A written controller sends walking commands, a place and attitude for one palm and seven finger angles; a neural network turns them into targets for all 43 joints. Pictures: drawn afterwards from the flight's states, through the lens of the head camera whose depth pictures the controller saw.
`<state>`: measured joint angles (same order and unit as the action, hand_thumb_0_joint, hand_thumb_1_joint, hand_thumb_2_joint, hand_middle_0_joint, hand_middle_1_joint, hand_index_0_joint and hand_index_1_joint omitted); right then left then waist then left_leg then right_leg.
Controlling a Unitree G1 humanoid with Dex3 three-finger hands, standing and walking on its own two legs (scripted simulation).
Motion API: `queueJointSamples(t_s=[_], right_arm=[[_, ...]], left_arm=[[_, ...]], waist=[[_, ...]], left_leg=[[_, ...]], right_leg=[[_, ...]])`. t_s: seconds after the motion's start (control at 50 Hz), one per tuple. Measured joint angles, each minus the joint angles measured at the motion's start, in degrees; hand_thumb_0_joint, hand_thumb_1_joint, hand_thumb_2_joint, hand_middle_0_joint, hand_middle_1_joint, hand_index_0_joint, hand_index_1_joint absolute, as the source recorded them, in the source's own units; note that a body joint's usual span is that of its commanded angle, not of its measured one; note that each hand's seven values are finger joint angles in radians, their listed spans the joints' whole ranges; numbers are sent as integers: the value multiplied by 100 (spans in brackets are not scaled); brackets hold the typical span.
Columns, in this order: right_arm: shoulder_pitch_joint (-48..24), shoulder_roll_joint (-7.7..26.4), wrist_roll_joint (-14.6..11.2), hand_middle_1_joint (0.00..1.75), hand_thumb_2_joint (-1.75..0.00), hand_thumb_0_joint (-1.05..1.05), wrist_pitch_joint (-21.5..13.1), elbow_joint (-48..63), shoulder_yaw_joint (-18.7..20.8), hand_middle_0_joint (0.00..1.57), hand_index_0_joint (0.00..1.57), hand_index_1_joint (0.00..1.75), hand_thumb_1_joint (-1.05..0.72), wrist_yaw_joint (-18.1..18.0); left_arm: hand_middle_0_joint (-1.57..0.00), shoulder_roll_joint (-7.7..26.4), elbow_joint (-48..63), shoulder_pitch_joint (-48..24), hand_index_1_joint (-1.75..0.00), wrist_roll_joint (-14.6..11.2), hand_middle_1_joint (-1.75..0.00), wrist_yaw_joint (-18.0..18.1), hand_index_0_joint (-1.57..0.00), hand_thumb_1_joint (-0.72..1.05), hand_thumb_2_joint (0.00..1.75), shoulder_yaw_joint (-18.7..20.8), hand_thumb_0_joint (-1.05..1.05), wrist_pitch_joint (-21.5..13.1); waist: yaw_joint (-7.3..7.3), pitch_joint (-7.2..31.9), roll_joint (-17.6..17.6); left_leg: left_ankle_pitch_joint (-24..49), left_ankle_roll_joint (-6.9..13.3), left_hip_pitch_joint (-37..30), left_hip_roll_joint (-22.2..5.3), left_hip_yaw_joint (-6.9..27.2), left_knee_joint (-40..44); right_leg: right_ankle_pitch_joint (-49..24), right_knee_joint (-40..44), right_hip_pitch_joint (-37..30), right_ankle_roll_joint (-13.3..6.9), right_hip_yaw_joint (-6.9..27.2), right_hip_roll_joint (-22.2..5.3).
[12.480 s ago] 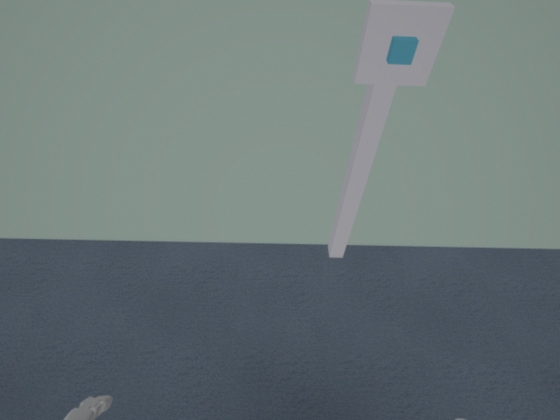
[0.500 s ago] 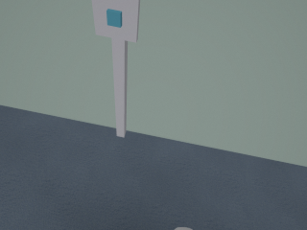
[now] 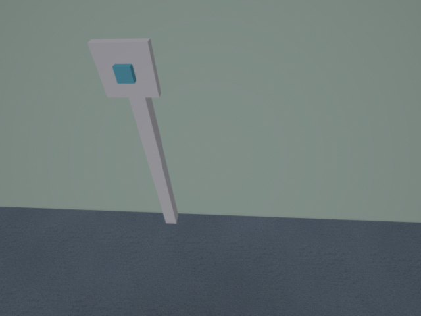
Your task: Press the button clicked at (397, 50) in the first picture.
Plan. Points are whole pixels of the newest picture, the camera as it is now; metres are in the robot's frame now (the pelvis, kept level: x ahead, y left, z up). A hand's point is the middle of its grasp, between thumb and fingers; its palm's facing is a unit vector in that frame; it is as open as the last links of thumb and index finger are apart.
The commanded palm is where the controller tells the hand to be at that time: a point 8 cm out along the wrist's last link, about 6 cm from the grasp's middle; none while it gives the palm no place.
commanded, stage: take the last steps up to it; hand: left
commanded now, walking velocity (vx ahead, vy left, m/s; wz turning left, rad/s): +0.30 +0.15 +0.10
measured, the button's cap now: (125, 73) +0.76 +0.29 +0.14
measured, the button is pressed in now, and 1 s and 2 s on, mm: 0 0 0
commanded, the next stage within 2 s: come to a stop and stand still in 0.50 s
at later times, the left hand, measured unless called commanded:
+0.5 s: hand out of the picture +0.14 +0.31 -0.20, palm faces +0.09 -0.98 -0.19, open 7.4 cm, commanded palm none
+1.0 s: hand (112, 252) +0.34 +0.30 -0.19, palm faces +0.04 -0.98 -0.18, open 7.3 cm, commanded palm none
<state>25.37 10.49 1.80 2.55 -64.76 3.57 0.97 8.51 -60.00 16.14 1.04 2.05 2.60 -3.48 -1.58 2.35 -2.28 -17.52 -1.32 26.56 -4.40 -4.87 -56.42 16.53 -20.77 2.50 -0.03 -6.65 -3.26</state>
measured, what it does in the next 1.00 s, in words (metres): walks ahead: left foot, then right foot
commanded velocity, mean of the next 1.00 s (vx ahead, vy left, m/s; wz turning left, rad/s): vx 0.03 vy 0.04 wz -0.03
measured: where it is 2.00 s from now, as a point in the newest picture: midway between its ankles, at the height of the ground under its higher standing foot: outside the picture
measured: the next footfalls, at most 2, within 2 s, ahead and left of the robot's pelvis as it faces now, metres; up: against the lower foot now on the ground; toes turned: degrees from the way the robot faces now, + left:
left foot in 0.32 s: +0.26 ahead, +0.25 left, +0.00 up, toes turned +8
right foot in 0.72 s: +0.36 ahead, +0.03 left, +0.00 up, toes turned -6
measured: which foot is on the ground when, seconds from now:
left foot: up 0.00-0.30, down 0.32-1.00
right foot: down 0.00-0.32, up 0.34-0.70, down 0.72-1.00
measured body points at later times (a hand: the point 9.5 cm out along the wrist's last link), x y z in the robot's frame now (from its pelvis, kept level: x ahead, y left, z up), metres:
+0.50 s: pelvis +0.18 +0.13 -0.02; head +0.20 +0.13 +0.43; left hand +0.14 +0.36 -0.18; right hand +0.27 -0.10 -0.16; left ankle +0.22 +0.22 -0.75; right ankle +0.13 +0.01 -0.66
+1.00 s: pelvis +0.24 +0.13 -0.02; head +0.29 +0.14 +0.43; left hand +0.34 +0.35 -0.17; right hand +0.25 -0.09 -0.18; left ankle +0.21 +0.24 -0.74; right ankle +0.32 +0.03 -0.75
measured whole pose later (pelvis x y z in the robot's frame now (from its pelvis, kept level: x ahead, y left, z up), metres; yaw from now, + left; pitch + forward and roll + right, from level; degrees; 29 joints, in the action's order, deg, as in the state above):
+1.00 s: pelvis +0.24 +0.13 -0.02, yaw +2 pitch +0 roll -1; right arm 14.5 7.1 -0.2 2.7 -61.1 2.7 -1.5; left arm 7.6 -57.1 5.0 1.4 2.9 1.7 0.2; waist -1.5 -6.3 0.4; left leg -26.7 -2.0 16.0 -2.3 -4.3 -39.6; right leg 9.4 -30.9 21.4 -2.5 -8.3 -2.3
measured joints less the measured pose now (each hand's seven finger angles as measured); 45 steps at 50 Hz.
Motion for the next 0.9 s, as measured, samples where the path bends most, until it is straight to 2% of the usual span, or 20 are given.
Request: queueJointSamples(t_s=[0.08, 0.16, 0.22, 0.28, 0.3, 0.32, 0.34, 0.38, 0.4, 0.42, 0.46, 0.52, 0.6, 0.68, 0.72, 0.76, 0.8, 0.84, 0.9], right_arm=[[-328, 76, -28, 30, -90, 1, -57, 287, 56, 20, 20, 30, -91, 66], [-695, 167, -48, 30, -90, 1, -60, 478, 68, 20, 19, 30, -91, 143], [-1010, 217, -64, 30, -90, 1, -87, 619, 43, 19, 19, 30, -92, 194], [-1332, 234, -79, 30, -90, 1, -178, 774, 1, 19, 19, 30, -92, 219], [-1421, 240, -70, 30, -90, 1, -250, 840, -15, 19, 19, 30, -92, 212], [-1491, 256, -42, 30, -90, 1, -347, 909, -28, 19, 19, 30, -91, 186], [-1584, 234, -24, 30, -90, 0, -442, 948, -30, 19, 19, 30, -91, 137], [-1717, 158, -56, 30, -90, 0, -539, 967, -76, 20, 20, 30, -91, 33], [-1747, 110, -71, 30, -90, 0, -551, 949, -100, 20, 20, 30, -91, -10], [-1749, 58, -76, 30, -90, 0, -557, 926, -121, 20, 20, 30, -91, -46], [-1682, -64, -78, 30, -90, 0, -582, 854, -165, 20, 20, 30, -91, -98], [-1466, -147, -106, 30, -89, -1, -617, 764, -110, 20, 20, 30, -94, -194], [-1159, -72, -72, 30, -90, -1, -547, 594, -100, 20, 20, 30, -95, -169], [-901, -72, -53, 30, -90, 0, -447, 435, -118, 20, 20, 30, -94, -170], [-796, -138, -60, 30, -90, 0, -393, 340, -157, 20, 20, 30, -93, -190], [-790, -191, -109, 30, -90, 0, -306, 237, -178, 20, 20, 30, -92, -192], [-816, -236, -159, 30, -90, 0, -225, 233, -158, 20, 20, 30, -92, -198], [-827, -294, -179, 30, -90, 0, -158, 249, -153, 20, 20, 30, -92, -205], [-904, -356, -193, 30, -90, 0, -56, 267, -140, 20, 20, 30, -92, -213]], left_arm=[[-20, -8, -282, 367, -30, 5, -30, -40, -20, 94, 90, -71, -2, -22], [-20, -96, -511, 761, -30, 27, -30, -57, -20, 92, 90, -131, -1, -76], [-20, -137, -669, 1015, -30, 62, -30, -52, -20, 91, 90, -149, -1, -72], [-20, -131, -797, 1209, -30, 96, -30, -48, -20, 91, 90, -140, 0, -27], [-20, -126, -834, 1271, -30, 99, -30, -49, -20, 91, 90, -136, 0, -8], [-20, -130, -874, 1317, -30, 85, -30, -59, -20, 91, 90, -133, 0, 22], [-20, -107, -909, 1251, -30, 51, -30, -77, -20, 90, 90, -130, 0, 85], [-20, -39, -884, 1027, -30, -7, -30, -88, -20, 90, 90, -122, 0, 211], [-20, -5, -843, 909, -30, -26, -30, -88, -20, 90, 90, -111, 0, 238], [-20, 27, -791, 786, -30, -26, -30, -97, -20, 91, 90, -90, 0, 240], [-20, 107, -656, 511, -30, -4, -30, -124, -20, 91, 90, -47, 0, 225], [-20, 170, -342, 117, -30, 30, -30, -118, -20, 91, 90, 6, 0, 235], [-20, 126, 60, -323, -30, 48, -30, -126, -19, 91, 90, 33, 0, 261], [-20, 27, 331, -620, -30, 49, -30, -102, -19, 91, 90, -7, 0, 248], [-20, 13, 396, -684, -30, 46, -30, -67, -19, 91, 90, -51, 0, 201], [-20, -22, 360, -708, -30, 45, -30, -25, -19, 91, 90, -102, -1, 154], [-20, -69, 296, -758, -30, 24, -30, -32, -19, 91, 90, -195, -1, 189], [-20, -109, 260, -836, -30, 4, -30, -25, -20, 91, 90, -237, 0, 237], [-20, -160, 263, -971, -30, 10, -30, 16, -20, 90, 90, -220, 0, 290]], waist=[[2, -127, -27], [162, -245, -20], [294, -348, 40], [432, -469, 167], [452, -511, 224], [437, -549, 252], [403, -633, 310], [419, -771, 372], [431, -785, 388], [426, -768, 397], [378, -701, 430], [280, -529, 426], [199, -335, 335], [92, -308, 210], [65, -329, 223], [64, -343, 175], [-95, -402, 83], [-180, -476, 61], [-125, -655, 92]], left_leg=[[717, -134, 629, -234, 149, -124], [1105, -163, 927, -348, 119, 224], [1103, -107, 868, -355, -3, 831], [829, 40, 533, -265, -143, 1530], [799, 98, 319, -191, -184, 1806], [841, 165, 159, -140, -216, 1936], [691, 232, 231, -79, -234, 1655], [334, 327, 148, -37, -319, 1355], [247, 355, 0, -26, -392, 1409], [240, 345, -171, -7, -466, 1542], [274, 389, -540, 91, -598, 1906], [364, 446, -1018, 263, -717, 2456], [388, 484, -1510, 449, -824, 2968], [209, 445, -1758, 513, -846, 3018], [-1, 375, -1783, 502, -845, 2798], [-249, 278, -1735, 378, -872, 2524], [-299, 187, -1680, 290, -737, 2455], [-395, 87, -1563, 238, -582, 2340], [-884, 5, -1271, 189, -249, 1794]], right_leg=[[-50, 443, -405, 107, -114, -82], [87, 624, -702, 283, -223, -193], [301, 609, -878, 468, -309, -302], [682, 306, -952, 699, -343, -481], [904, -23, -885, 744, -319, -581], [1161, -619, -698, 697, -289, -689], [1396, -1576, -343, 552, -109, -748], [1573, -3598, 538, 251, 409, -549], [1448, -4359, 961, 148, 511, -448], [1242, -4884, 1352, 80, 514, -382], [848, -5264, 1968, 28, 379, -348], [543, -4874, 2548, 30, 183, -304], [197, -3802, 2770, 49, 81, -277], [-126, -2533, 2433, 81, 166, -218], [-640, -1670, 2009, 106, 235, -173], [-433, -1423, 1840, -129, 245, -43], [-323, -1433, 1825, -248, 125, 29], [-339, -1360, 1815, -290, -6, 59], [-458, -1207, 1824, -319, -120, 129]])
